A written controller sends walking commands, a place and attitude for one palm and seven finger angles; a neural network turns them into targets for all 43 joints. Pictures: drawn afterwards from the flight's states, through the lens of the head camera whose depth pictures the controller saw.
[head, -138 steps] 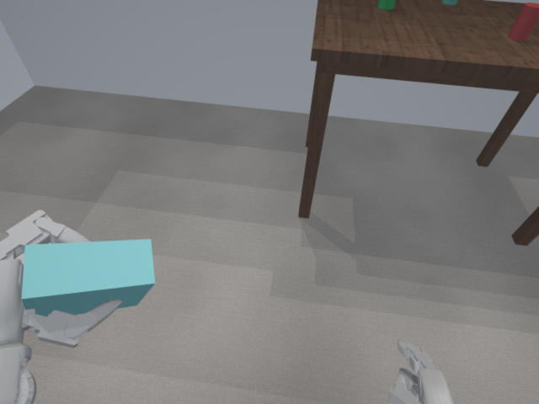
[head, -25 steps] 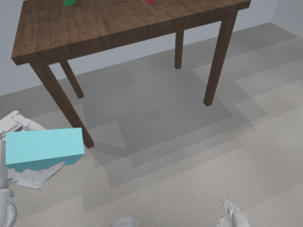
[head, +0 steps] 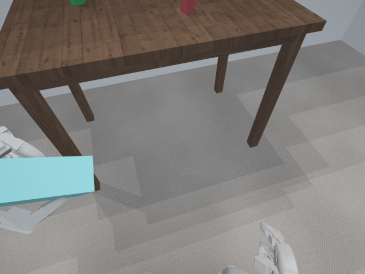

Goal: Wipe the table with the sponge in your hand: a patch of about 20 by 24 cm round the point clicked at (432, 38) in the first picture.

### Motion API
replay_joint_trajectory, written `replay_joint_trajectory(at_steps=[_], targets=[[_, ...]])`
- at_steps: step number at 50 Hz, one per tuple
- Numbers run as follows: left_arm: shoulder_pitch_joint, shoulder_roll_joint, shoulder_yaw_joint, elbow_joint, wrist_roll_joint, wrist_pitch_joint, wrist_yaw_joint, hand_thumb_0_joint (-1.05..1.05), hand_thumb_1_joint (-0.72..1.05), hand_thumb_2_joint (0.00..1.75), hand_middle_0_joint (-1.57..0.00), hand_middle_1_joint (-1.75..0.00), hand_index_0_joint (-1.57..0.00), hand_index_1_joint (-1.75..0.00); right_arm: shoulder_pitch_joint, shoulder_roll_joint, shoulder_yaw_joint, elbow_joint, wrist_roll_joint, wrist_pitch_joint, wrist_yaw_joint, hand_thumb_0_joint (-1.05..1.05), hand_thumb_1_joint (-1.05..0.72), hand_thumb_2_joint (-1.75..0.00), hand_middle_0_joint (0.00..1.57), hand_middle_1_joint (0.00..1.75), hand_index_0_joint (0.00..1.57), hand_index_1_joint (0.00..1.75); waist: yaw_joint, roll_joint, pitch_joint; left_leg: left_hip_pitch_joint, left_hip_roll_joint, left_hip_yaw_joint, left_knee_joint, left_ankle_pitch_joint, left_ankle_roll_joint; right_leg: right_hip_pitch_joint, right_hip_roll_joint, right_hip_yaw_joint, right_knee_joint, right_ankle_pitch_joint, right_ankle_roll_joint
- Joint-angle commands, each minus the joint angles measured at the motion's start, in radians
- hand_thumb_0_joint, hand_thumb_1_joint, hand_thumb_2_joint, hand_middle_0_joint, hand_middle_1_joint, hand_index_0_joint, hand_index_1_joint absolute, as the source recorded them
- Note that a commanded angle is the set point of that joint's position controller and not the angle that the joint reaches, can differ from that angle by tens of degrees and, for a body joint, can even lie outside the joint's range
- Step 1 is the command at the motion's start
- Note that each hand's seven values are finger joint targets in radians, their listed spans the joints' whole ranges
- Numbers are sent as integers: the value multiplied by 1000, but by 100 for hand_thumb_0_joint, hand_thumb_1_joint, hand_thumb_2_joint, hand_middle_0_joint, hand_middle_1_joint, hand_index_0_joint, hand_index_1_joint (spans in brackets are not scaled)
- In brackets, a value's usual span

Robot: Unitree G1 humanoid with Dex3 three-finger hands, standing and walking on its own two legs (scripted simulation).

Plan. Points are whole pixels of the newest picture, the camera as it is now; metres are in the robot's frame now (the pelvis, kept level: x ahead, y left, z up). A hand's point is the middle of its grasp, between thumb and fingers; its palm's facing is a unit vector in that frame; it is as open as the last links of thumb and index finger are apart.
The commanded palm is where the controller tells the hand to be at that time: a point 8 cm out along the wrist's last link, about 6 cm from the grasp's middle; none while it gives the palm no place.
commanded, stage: turn to face it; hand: left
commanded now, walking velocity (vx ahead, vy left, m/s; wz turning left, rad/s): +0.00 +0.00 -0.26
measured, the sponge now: (56, 180) +0.23 +0.20 +0.18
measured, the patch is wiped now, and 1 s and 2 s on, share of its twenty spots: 0.00 0.00 0.00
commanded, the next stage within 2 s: take the last steps up to it in 0.46 s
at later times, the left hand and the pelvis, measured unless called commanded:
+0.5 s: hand (59, 148) +0.27 +0.21 +0.19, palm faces +0.41 -0.83 -0.39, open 9.5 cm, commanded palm +0.22 +0.24 +0.19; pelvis +0.06 -0.04 +0.01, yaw -1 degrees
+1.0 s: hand (85, 159) +0.26 +0.16 +0.19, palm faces +0.36 -0.83 -0.43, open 9.4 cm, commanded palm +0.21 +0.21 +0.19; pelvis +0.04 -0.06 +0.01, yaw -2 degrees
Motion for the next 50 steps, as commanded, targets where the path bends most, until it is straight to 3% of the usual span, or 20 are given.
replay_joint_trajectory(at_steps=[1,2,3,4,6,8,11,14,15,18,22,29,30,32,33,35,37,40,47,50], targets=[[-84,82,76,-122,6,-26,24,0,10,130,-120,-160,-120,-160,-35,-161,-56,-103,2,-55,-35,0,-90,-90,20,30,20,30,38,77,-178,-50,91,-36,8,-104,95,293,43,-55,-298,110,5],[-127,105,70,-107,20,-17,29,0,10,130,-120,-160,-120,-160,-15,-139,-51,-99,2,-49,-38,0,-90,-90,20,30,20,30,26,-152,-170,-126,-6,54,218,-229,44,315,-105,150,-424,128,-56],[-163,159,90,-90,18,-5,42,0,10,130,-120,-160,-120,-160,-59,-128,-35,-112,-12,-52,-41,0,-90,-90,20,30,20,30,37,-388,-142,-295,-89,49,457,-367,6,357,-319,474,-486,310,-170],[-188,142,72,-50,13,2,42,0,10,130,-120,-160,-120,-160,-71,-164,-46,-85,-25,-64,-42,0,-90,-90,20,30,20,30,41,-355,-142,-281,-52,-51,572,-320,5,318,-353,529,-497,370,-215],[-224,139,50,-93,21,-18,41,0,10,130,-120,-160,-120,-160,-101,-146,-21,-63,-28,-48,-38,0,-90,-90,20,30,20,30,30,-220,-122,-231,-18,-57,588,-256,-19,292,-300,373,-424,624,-223],[-242,124,34,-112,29,-30,43,0,10,130,-120,-160,-120,-160,-125,-133,-8,-58,-33,-28,-41,0,-90,-90,20,30,20,30,20,-214,-168,-118,-30,1,391,-237,-15,312,-225,176,-365,771,-188],[-183,121,47,-155,31,-37,53,0,10,130,-120,-160,-120,-160,-134,-135,-14,-90,-39,-19,-42,0,-90,-90,20,30,20,30,45,-221,-209,-27,-62,59,145,-141,-11,353,-173,125,-359,737,-185],[-142,116,59,-206,21,-37,63,0,10,130,-120,-160,-120,-160,-98,-153,-30,-124,-36,-1,-40,0,-90,-90,20,30,20,30,25,-118,-246,140,-62,68,-137,61,-14,326,-128,127,-312,564,-144],[-143,117,59,-222,18,-42,62,0,10,130,-120,-160,-120,-160,-94,-168,-42,-134,-33,5,-44,0,-90,-90,20,30,20,30,26,-45,-245,206,-5,34,-204,147,-3,293,-95,128,-266,487,-116],[-104,109,50,-169,14,-60,47,0,10,130,-120,-160,-120,-160,-81,-172,-36,-156,-40,2,-34,0,-90,-90,20,30,20,30,29,332,-196,294,303,-294,-280,655,139,13,66,54,36,-150,-40],[-114,80,13,-166,18,-42,32,0,10,130,-120,-160,-120,-160,-50,-197,-57,-152,-24,-23,0,0,-90,-90,20,30,20,30,27,229,-202,367,238,-78,-182,738,106,1,87,22,-47,-25,-39],[-96,103,31,-131,12,-8,28,0,10,130,-120,-160,-120,-160,-62,-195,-41,-159,-16,-28,-3,0,-90,-90,20,30,20,30,26,192,-189,178,213,11,-144,362,61,256,89,-19,-340,170,-32],[-113,113,35,-136,15,-10,32,0,10,130,-120,-160,-120,-160,-70,-188,-39,-157,-15,-21,-5,0,-90,-90,20,30,20,30,26,141,-204,116,185,28,-105,204,47,329,57,7,-377,238,-47],[-122,144,58,-113,14,-6,42,0,10,130,-120,-160,-120,-160,-71,-155,-24,-159,-20,-10,-14,0,-90,-90,20,30,20,30,11,-125,-212,-52,14,97,61,-204,-6,370,-140,289,-419,361,-141],[-84,164,82,-95,3,3,45,0,10,130,-120,-160,-120,-160,-76,-164,-37,-153,-17,-8,-17,0,-90,-90,20,30,20,30,42,-275,-193,-132,-37,63,243,-291,-10,367,-218,445,-494,315,-197],[-66,169,95,-127,4,-9,54,0,10,130,-120,-160,-120,-160,-101,-156,-24,-130,-21,-4,-19,0,-90,-90,20,30,20,30,33,-196,-185,-253,-18,-55,469,-252,-13,409,-281,485,-512,327,-260],[-63,158,97,-125,14,-27,49,0,10,130,-120,-160,-120,-160,-104,-155,-17,-102,-26,12,-20,0,-90,-90,20,30,20,30,21,-98,-186,-245,1,-66,470,-179,-19,375,-240,338,-496,357,-238],[-31,142,88,-69,18,-47,43,0,10,130,-120,-160,-120,-160,-89,-167,-32,-86,-31,16,-29,0,-90,-90,20,30,20,30,21,-122,-161,-180,2,-22,354,-111,-12,289,-213,265,-543,231,-218],[-87,123,48,-96,26,-53,54,0,10,130,-120,-160,-120,-160,-63,-175,-53,-92,-32,-15,-34,0,-90,-90,20,30,20,30,36,-148,-153,-38,-9,26,59,-148,18,243,-230,295,-564,-74,-230],[-117,121,43,-93,28,-49,62,0,10,130,-120,-160,-120,-160,-42,-173,-52,-88,-38,-22,-43,0,-90,-90,20,30,20,30,24,-127,-150,125,-49,87,-108,-93,24,180,-162,240,-506,-154,-185]])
